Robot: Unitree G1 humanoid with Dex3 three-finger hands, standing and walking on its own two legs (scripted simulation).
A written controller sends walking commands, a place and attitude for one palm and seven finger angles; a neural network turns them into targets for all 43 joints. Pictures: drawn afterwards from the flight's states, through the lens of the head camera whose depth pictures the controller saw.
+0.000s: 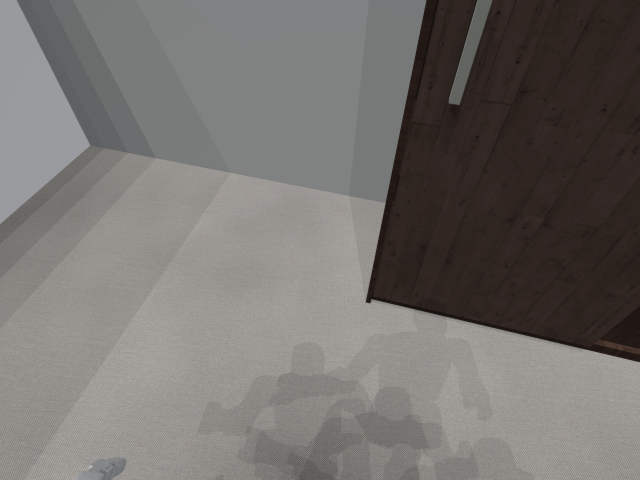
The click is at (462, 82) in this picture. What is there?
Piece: wardrobe's sliding door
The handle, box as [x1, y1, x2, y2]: [449, 0, 491, 104]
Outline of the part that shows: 491,0 477,0 450,93 449,103 459,104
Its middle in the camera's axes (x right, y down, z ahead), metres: +0.27 -0.36 +0.70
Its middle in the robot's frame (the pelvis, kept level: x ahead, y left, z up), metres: +0.80 -0.23 +0.19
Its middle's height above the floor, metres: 0.96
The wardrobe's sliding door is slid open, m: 0.00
